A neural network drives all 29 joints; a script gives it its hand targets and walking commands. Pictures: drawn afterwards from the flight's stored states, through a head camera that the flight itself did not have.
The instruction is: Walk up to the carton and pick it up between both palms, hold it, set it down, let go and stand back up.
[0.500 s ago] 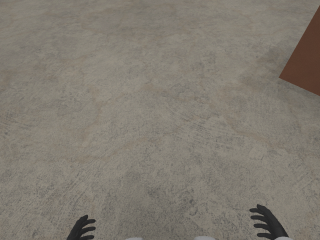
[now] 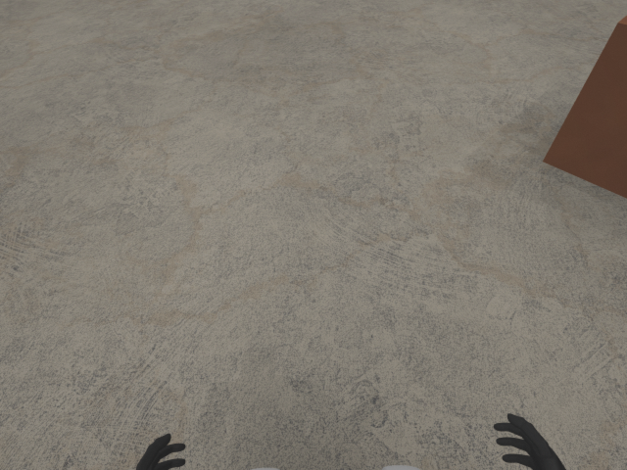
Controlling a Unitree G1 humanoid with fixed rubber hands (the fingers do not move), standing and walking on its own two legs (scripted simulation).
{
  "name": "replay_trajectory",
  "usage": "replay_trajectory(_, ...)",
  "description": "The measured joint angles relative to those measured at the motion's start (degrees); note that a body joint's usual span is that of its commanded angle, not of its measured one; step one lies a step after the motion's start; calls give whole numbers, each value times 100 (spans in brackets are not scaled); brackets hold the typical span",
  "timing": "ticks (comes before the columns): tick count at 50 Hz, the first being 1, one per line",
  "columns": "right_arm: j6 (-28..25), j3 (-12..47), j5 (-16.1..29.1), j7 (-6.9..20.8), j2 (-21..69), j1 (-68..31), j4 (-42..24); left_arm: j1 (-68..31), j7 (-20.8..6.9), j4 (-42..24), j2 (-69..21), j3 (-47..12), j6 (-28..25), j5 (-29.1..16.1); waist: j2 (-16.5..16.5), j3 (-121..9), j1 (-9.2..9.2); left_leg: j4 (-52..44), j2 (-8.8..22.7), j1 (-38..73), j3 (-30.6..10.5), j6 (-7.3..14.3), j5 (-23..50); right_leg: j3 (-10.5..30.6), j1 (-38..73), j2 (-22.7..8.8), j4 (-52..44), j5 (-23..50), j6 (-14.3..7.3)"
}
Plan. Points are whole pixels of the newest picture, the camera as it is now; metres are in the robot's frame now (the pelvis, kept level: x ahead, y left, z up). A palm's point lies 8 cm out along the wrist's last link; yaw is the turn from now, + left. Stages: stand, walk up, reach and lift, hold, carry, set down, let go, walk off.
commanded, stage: stand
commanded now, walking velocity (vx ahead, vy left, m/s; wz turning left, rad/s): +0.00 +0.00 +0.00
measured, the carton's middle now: out of the picture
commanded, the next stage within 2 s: walk up in 0.50 s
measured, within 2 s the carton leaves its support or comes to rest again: neither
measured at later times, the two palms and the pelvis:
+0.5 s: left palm out of the picture +0.07 +0.25 -0.11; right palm out of the picture +0.08 -0.28 -0.11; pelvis -0.02 +0.00 +0.00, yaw +0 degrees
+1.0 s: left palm (168, 450) +0.16 +0.21 -0.08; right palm out of the picture +0.02 -0.38 -0.11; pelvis +0.00 -0.06 -0.01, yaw -9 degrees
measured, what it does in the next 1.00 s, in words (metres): lifts its right foot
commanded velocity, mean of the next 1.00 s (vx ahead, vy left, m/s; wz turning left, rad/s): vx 0.00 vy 0.00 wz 0.00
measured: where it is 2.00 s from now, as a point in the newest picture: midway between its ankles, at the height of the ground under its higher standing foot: (445, 430)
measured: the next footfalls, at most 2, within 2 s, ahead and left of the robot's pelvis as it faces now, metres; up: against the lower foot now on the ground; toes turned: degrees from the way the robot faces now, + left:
right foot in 1.08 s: +0.09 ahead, -0.22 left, +0.00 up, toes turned -13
left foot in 1.62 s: +0.35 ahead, -0.18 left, +0.00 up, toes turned -11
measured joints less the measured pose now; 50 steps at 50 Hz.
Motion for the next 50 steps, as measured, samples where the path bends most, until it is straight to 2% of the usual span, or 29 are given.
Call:
replay_trajectory(36, 20, 0, 0, 54, -8, 0, 666, 0, -34, 601, 0, 1, 2, 0, 0, 43, 0, -9, 0, 49, 0, 0, 158, 0, 45, 0, 0, 153, 0)
replay_trajectory(39, -75, -2, -55, 20, -61, 53, 667, 8, -258, 437, 13, 99, 215, -1, 3, 45, -2, -33, 15, 81, 18, 0, 144, -2, 15, 0, 102, 45, 0)
replay_trajectory(44, -238, -4, -218, -180, -278, 100, 666, 43, -572, -124, 232, 404, 454, -1, -14, 68, -3, -44, 342, 111, 338, 0, 38, -1, -822, -17, 1348, -45, 0)
replay_trajectory(50, -244, -2, -267, -245, -586, 352, 667, 47, -765, -712, 617, 621, 479, 0, -149, 76, -1, -43, 692, 392, 581, -17, -199, 11, -1055, -294, 1424, -47, 0)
